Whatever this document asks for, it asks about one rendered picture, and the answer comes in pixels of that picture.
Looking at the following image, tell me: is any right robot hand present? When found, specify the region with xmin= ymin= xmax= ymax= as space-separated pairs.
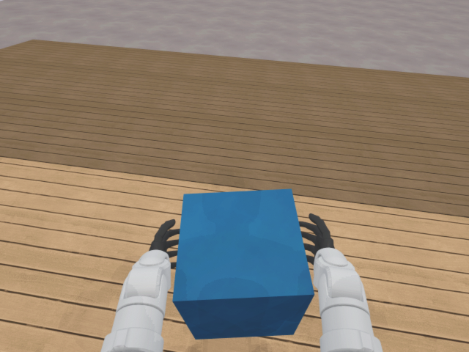
xmin=299 ymin=213 xmax=335 ymax=265

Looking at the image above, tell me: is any left robot hand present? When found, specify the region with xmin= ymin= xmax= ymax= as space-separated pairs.
xmin=149 ymin=219 xmax=180 ymax=268

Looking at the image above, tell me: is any left robot forearm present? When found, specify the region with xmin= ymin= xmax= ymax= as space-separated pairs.
xmin=101 ymin=250 xmax=171 ymax=352

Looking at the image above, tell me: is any carton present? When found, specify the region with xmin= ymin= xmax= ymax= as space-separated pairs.
xmin=172 ymin=189 xmax=314 ymax=340

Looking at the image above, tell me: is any right robot forearm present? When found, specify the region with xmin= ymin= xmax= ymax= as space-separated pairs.
xmin=313 ymin=248 xmax=383 ymax=352

